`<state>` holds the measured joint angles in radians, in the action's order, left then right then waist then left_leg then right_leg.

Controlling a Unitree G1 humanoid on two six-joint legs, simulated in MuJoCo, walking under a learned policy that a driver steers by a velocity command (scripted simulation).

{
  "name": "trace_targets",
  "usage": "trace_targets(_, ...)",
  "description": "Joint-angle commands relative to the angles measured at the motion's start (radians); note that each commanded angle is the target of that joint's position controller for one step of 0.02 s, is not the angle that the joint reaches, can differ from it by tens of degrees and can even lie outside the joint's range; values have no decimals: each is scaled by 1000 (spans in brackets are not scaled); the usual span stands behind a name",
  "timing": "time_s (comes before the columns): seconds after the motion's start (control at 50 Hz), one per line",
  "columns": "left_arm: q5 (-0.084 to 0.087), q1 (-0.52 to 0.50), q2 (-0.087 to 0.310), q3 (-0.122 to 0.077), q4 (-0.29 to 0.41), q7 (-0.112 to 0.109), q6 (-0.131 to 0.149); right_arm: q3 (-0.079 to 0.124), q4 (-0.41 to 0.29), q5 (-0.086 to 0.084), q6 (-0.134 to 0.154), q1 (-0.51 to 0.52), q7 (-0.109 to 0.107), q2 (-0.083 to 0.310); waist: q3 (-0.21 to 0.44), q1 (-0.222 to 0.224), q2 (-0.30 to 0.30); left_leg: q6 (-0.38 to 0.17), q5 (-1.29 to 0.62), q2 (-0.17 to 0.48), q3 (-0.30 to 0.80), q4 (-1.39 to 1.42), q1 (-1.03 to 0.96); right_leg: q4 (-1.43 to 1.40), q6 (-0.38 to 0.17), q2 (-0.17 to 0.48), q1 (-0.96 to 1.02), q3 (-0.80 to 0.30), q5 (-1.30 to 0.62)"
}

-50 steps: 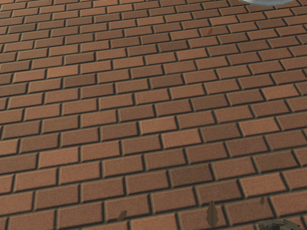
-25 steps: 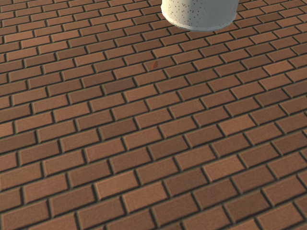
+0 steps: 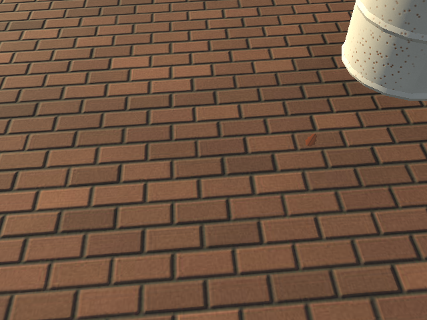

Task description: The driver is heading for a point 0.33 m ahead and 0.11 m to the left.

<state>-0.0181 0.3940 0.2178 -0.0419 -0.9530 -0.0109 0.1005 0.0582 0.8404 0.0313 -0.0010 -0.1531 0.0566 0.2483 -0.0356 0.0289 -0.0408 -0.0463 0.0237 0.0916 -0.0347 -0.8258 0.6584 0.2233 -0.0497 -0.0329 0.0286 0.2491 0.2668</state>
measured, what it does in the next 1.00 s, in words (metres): walks ahead: left foot, then right foot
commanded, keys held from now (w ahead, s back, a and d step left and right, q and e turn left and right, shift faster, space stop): w+q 0.18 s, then no key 0.82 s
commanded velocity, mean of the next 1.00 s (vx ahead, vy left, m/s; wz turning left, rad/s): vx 0.21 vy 0.00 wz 0.22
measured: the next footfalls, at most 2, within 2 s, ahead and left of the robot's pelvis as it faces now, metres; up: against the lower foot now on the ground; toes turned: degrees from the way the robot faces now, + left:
left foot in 0.16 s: +0.24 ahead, +0.10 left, +0.00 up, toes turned +12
right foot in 0.66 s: +0.41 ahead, -0.03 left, +0.00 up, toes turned +11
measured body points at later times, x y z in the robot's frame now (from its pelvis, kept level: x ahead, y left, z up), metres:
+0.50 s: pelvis +0.23 +0.05 +0.00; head +0.27 +0.07 +0.45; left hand +0.28 +0.32 -0.14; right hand +0.33 -0.20 -0.13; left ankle +0.20 +0.09 -0.74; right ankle +0.36 -0.08 -0.68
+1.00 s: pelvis +0.31 +0.04 +0.00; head +0.31 +0.04 +0.45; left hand +0.31 +0.29 -0.15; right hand +0.37 -0.19 -0.15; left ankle +0.24 +0.14 -0.74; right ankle +0.37 -0.04 -0.74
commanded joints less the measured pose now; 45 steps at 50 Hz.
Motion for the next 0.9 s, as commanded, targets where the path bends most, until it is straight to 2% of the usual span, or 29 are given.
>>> trace_targets(0.02, -1, 17, 133, -25, 36, -9, 9, -12, -102, 4, 13, 128, 12, 13, -71, 11, 102, -25, -18, -16, -64, 121, -9, -67, -80, 289, -19, -55, -475)
trace_targets(0.06, -3, 35, 145, -28, 24, -15, -2, -10, -118, 7, 14, 146, 13, 23, -68, 8, 105, -57, 49, -42, -92, 169, -34, -12, -71, 304, 49, -26, -612)
trace_targets(0.1, -6, 25, 172, -34, 22, -21, -14, -2, -114, 9, 12, 106, 6, 40, -27, -20, 132, -98, 153, -103, -132, 188, -123, 113, -61, 310, 95, 6, -913)
trace_targets(0.12, -8, 19, 189, -39, 22, -23, -24, 6, -101, 9, 14, 47, 0, 54, 12, -49, 143, -122, 213, -140, -144, 196, -194, 223, -59, 312, 106, 16, -1033)
trace_targets(0.14, -8, 15, 205, -43, 26, -22, -35, 19, -75, 9, 20, -48, -6, 75, 71, -87, 142, -149, 248, -175, -140, 229, -304, 384, -58, 312, 88, 18, -1043)
trace_targets(0.16, -4, 0, 207, -44, 38, -18, -42, 40, -27, 18, 30, -201, -19, 111, 154, -161, 93, -185, 213, -183, -97, 318, -524, 624, -31, 293, -26, 33, -886)
trace_targets(0.18, 7, 17, 136, -27, 85, -10, -37, 75, -11, 28, 30, -294, -35, 225, 258, -176, -51, -269, 328, 58, 241, 353, -811, 960, 11, 224, -338, 33, -394)
trace_targets(0.2, 14, -11, 109, -26, 153, 5, -27, 88, -38, 1, 22, -237, -38, 295, 314, -118, -185, -405, 113, 281, 772, 509, -960, 1254, 64, 0, -670, -117, 292)
trace_targets(0.22, 7, -118, 147, -29, 164, 4, -22, 79, -37, -18, 14, -224, -47, 259, 222, -139, 6, -371, -116, 265, 609, 517, -895, 1249, 56, 70, -750, -255, 197)
trace_targets(0.24, 23, -112, 118, -19, 160, 3, -13, 62, -30, -22, 21, -171, -56, 202, 124, -97, 28, -339, -353, 246, 450, 498, -765, 1185, 52, 107, -721, -253, 118)
trace_targets(0.26, 20, -77, 109, -17, 134, -2, -14, 45, -30, -23, 29, -127, -57, 146, 64, -47, 77, -281, -504, 186, 330, 501, -647, 1089, 50, 135, -650, -256, 98)
trace_targets(0.28, 0, -61, 110, -20, 126, -4, -31, 34, -30, -31, 36, -91, -59, 116, 41, -15, 67, -245, -549, 140, 252, 513, -571, 1027, 55, 145, -593, -260, 95)
trace_targets(0.3, -16, -31, 108, -20, 113, -2, -52, 24, -34, -31, 44, -69, -57, 94, 52, 5, 51, -219, -587, 111, 203, 525, -518, 985, 60, 145, -525, -258, 85)
trace_targets(0.32, -19, -19, 102, -21, 110, 1, -69, 20, -28, -29, 53, -77, -55, 97, 65, 15, 37, -215, -658, 97, 179, 527, -505, 962, 65, 130, -499, -248, 76)
trace_targets(0.36, -12, -15, 85, -19, 107, 7, -85, 22, -13, -24, 63, -100, -54, 125, 80, 23, 17, -202, -746, 73, 130, 530, -509, 893, 71, 113, -503, -234, 25)
trace_targets(0.44, -9, -103, 81, -13, 122, 9, -93, 9, 7, -21, 55, -129, -61, 114, 77, -8, -29, -145, -721, 38, 80, 526, -555, 718, 72, 105, -532, -219, -90)
trace_targets(0.52, -2, -181, 78, -5, 133, 0, -93, -2, 36, -16, 46, -164, -71, 108, 70, -47, -44, -135, -693, 58, 87, 509, -613, 553, 59, 89, -506, -214, -140)
trace_targets(0.6, -1, -166, 82, -4, 111, -18, -86, -11, 64, -11, 38, -157, -80, 99, 43, -48, -45, -146, -678, 89, 126, 443, -629, 413, 25, 58, -418, -216, -59)
trace_targets(0.62, -1, -141, 79, -4, 98, -22, -82, -13, 70, -14, 36, -146, -83, 96, 36, -35, -41, -140, -657, 91, 139, 413, -626, 346, 12, 52, -374, -217, -58)
trace_targets(0.64, -3, -96, 72, -2, 78, -26, -74, -16, 75, -22, 36, -128, -87, 92, 35, -4, -18, -115, -606, 75, 140, 367, -604, 223, -2, 54, -288, -223, -145)
trace_targets(0.66, -10, -41, 99, -6, 57, -32, -60, -21, 73, -28, 42, -131, -89, 86, 70, 16, 35, -70, -478, 40, 136, 315, -547, 141, -16, 120, -137, -291, -457)
trace_targets(0.68, -10, -17, 171, -17, 53, -35, -51, -26, 76, -27, 44, -226, -88, 61, 134, -44, 149, -38, -93, -37, 104, 241, -477, 212, -79, 279, -4, -430, -890)
trace_targets(0.7, 12, -47, 141, -7, 53, -30, -63, -28, 129, -34, 20, -305, -91, 36, 182, -44, 230, -19, 366, -129, 63, 186, -470, 211, -220, 385, -25, -530, -999)
trace_targets(0.72, 8, -71, 93, 11, 57, -22, -69, -24, 130, -27, 2, -250, -97, 57, 147, -30, 217, -21, 541, -140, 77, 157, -451, 155, -246, 396, -84, -575, -865)
trace_targets(0.76, -10, -140, 82, 23, 56, -24, -75, -24, 131, -27, -18, -169, -90, 48, 87, -41, 167, -13, 539, -134, 89, 155, -457, 86, -202, 335, -181, -520, -579)
trace_targets(0.82, 5, -213, 102, 23, 41, -32, -89, -39, 181, -21, -27, -207, -87, 7, 60, -91, 159, 15, 264, -114, 62, 398, -577, 56, -75, 215, -269, -402, -251)
trace_targets(0.86, 16, -183, 110, 16, 23, -26, -95, -40, 195, -9, -23, -186, -90, 38, 36, -57, 121, 22, 171, -69, 112, 478, -594, 33, -15, 177, -299, -393, -8)
trace_targets(0.88, 22, -164, 107, 13, 14, -22, -99, -41, 196, -9, -19, -164, -89, 51, -13, -33, 97, 16, 229, -45, 136, 483, -523, 12, 1, 149, -303, -382, 85)
trace_targets(0.9, 22, -167, 101, 11, 1, -20, -102, -44, 209, -14, -14, -161, -87, 41, -57, -31, 59, 13, 258, -41, 137, 490, -447, 18, 3, 138, -262, -366, 55)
